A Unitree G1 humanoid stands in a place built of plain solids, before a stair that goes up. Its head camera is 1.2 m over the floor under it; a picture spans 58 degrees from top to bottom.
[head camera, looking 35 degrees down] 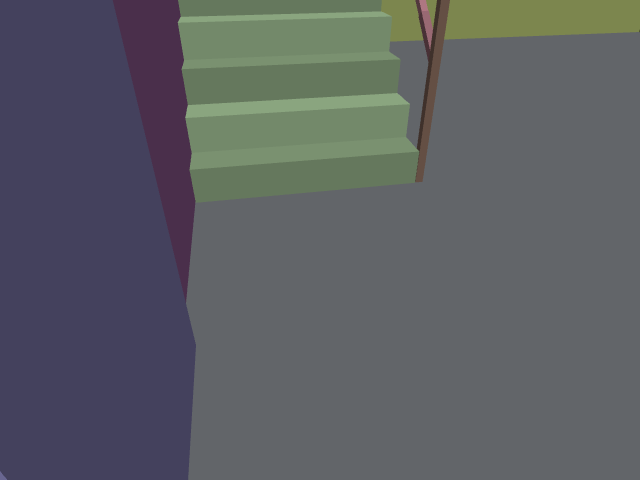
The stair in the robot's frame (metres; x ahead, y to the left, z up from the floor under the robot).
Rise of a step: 0.20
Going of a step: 0.22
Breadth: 1.28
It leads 11 degrees to the left of straight ahead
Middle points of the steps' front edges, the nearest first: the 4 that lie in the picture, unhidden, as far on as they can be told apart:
2.19 0.06 0.20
2.41 0.10 0.40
2.63 0.14 0.60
2.85 0.18 0.80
